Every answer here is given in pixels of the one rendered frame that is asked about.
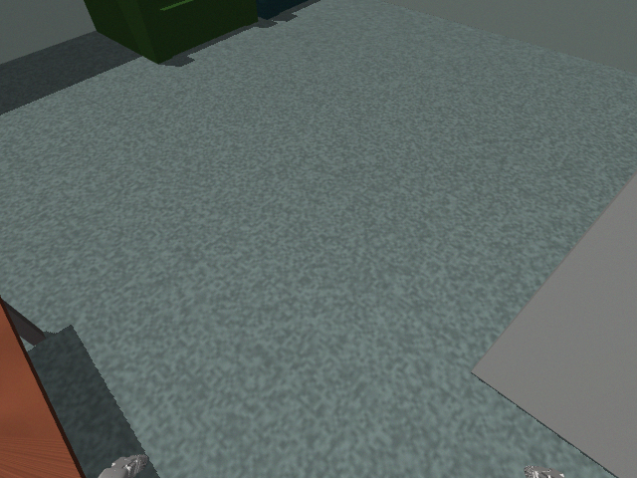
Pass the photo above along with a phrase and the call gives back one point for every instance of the armchair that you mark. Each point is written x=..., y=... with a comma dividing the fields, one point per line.
x=268, y=9
x=161, y=29

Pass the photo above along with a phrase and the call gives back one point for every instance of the left robot hand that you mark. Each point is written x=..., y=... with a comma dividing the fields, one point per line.
x=125, y=467

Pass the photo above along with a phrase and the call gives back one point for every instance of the coffee table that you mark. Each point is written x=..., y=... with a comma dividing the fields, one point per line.
x=33, y=443

